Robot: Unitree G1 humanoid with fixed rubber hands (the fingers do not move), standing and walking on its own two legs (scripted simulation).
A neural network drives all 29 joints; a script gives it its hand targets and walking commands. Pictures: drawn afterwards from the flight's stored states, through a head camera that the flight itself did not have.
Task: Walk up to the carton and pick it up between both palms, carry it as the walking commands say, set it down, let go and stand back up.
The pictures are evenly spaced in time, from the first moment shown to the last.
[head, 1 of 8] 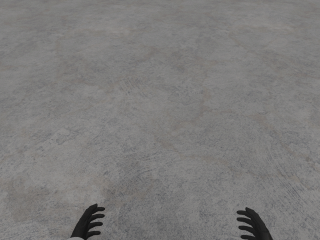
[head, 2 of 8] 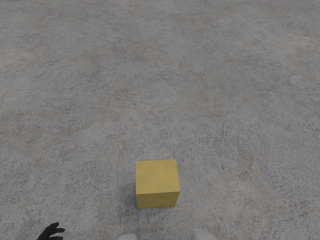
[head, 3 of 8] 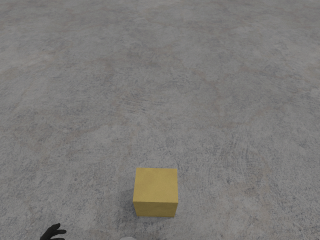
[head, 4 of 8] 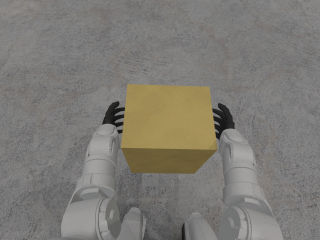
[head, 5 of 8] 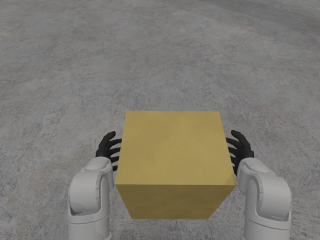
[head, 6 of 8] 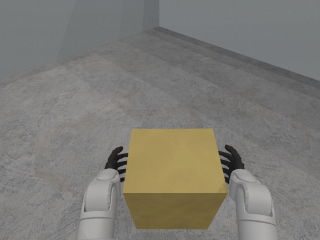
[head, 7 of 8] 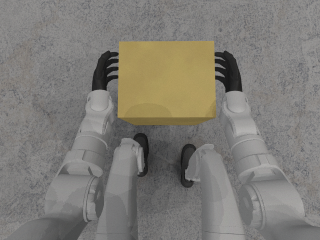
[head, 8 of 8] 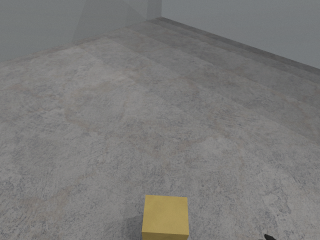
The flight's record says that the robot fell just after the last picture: no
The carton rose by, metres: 0.66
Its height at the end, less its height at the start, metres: +0.00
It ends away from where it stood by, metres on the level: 5.06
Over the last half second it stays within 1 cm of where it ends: yes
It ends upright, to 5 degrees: yes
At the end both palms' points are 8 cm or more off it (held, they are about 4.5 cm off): yes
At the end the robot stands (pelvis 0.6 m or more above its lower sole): yes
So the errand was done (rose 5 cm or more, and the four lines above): yes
